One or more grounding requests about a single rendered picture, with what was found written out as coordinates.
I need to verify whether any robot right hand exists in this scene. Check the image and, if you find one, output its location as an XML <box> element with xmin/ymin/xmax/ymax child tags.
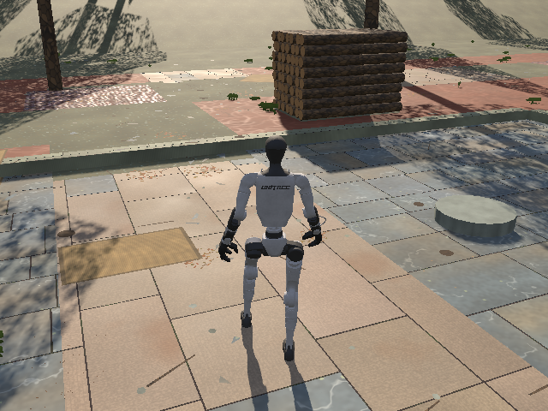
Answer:
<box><xmin>302</xmin><ymin>231</ymin><xmax>322</xmax><ymax>247</ymax></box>

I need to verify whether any robot right upper arm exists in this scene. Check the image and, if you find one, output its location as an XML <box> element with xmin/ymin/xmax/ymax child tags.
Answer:
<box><xmin>293</xmin><ymin>173</ymin><xmax>317</xmax><ymax>218</ymax></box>

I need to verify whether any robot left thigh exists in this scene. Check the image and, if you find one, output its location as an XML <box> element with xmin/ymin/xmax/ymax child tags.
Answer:
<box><xmin>245</xmin><ymin>237</ymin><xmax>263</xmax><ymax>280</ymax></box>

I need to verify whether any robot left forearm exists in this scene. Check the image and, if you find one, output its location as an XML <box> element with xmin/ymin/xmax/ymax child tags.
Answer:
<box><xmin>221</xmin><ymin>207</ymin><xmax>241</xmax><ymax>245</ymax></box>

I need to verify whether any robot left hand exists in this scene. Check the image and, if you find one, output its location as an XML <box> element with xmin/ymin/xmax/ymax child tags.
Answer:
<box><xmin>218</xmin><ymin>241</ymin><xmax>238</xmax><ymax>262</ymax></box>

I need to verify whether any robot right forearm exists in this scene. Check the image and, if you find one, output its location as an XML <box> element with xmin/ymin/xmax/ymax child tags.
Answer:
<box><xmin>307</xmin><ymin>205</ymin><xmax>321</xmax><ymax>235</ymax></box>

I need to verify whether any robot right foot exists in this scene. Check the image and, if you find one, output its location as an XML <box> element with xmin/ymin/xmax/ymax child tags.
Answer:
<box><xmin>283</xmin><ymin>338</ymin><xmax>295</xmax><ymax>361</ymax></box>

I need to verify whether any robot left upper arm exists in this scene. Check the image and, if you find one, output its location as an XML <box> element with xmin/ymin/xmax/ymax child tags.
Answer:
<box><xmin>233</xmin><ymin>172</ymin><xmax>258</xmax><ymax>221</ymax></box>

